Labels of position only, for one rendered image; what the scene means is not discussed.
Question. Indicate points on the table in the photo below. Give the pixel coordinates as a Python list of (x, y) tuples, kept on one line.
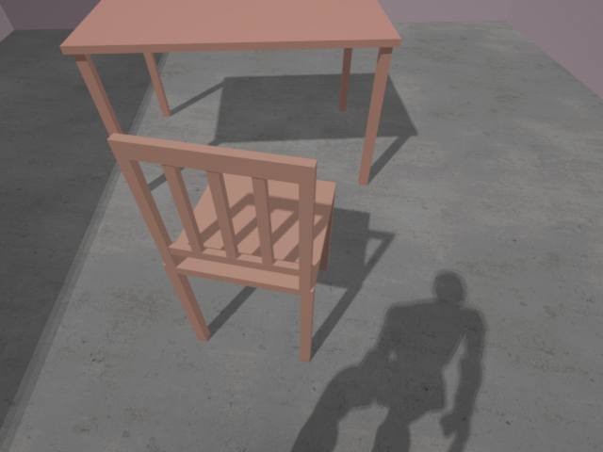
[(161, 26)]

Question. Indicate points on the chair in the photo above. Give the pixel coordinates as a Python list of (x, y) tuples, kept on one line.
[(264, 220)]

